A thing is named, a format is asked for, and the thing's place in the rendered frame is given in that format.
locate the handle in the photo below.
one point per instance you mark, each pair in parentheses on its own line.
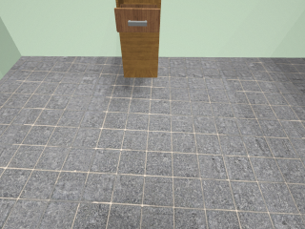
(137,23)

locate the drawer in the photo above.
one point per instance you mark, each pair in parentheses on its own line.
(137,12)

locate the cabinet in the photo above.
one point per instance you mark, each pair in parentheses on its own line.
(140,50)

